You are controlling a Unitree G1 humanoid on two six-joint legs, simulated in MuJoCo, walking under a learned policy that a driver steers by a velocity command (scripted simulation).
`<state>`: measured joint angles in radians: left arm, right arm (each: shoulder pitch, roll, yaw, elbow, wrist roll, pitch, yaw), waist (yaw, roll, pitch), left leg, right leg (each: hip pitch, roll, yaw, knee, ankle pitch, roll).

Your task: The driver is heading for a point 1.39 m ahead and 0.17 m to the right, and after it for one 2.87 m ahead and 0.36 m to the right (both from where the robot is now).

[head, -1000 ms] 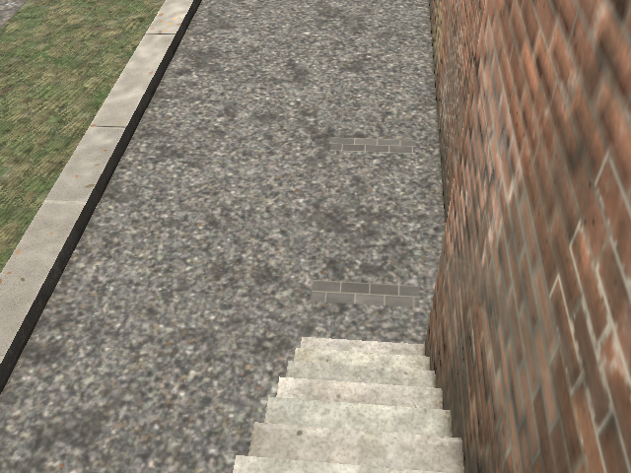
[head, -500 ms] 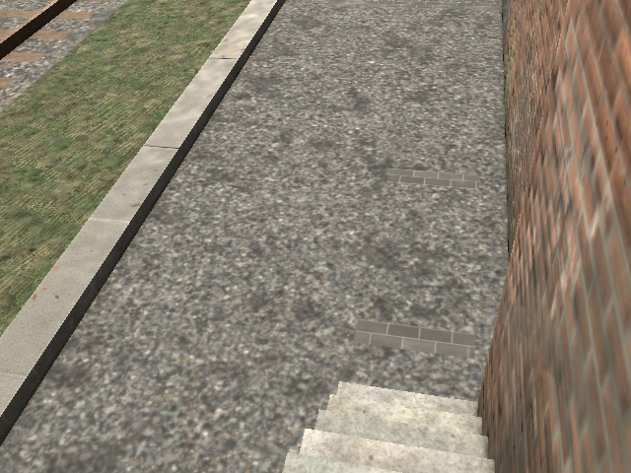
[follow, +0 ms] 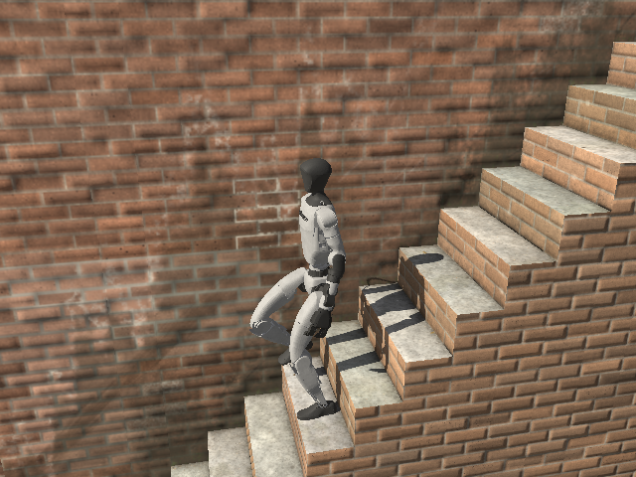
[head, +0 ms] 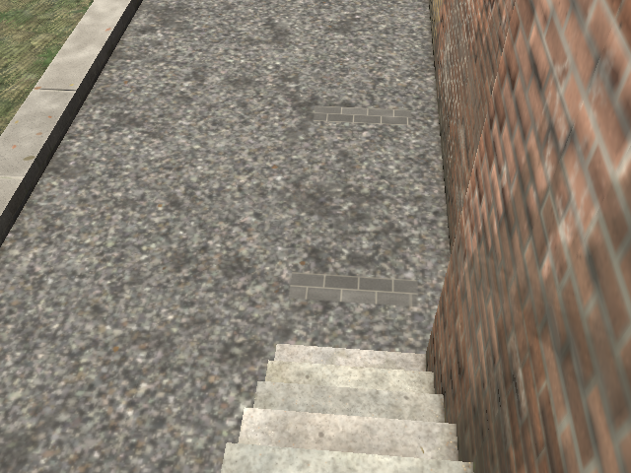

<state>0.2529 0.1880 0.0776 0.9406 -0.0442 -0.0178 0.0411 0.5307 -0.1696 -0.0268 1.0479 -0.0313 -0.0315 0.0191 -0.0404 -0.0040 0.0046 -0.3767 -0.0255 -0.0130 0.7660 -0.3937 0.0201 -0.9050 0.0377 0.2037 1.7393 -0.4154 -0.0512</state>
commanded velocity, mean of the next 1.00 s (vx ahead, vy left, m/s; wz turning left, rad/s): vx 0.50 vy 0.00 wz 0.00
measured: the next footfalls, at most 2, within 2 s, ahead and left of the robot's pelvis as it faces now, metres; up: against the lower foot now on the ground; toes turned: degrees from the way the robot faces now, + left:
right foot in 0.34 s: +0.25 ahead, -0.20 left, -0.22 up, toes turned +2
left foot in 0.70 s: +0.47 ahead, +0.00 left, -0.43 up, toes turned -5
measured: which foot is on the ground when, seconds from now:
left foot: down 0.00-0.32, up 0.34-0.68, down 0.70-1.00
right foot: up 0.00-0.32, down 0.34-0.70, up 0.72-1.00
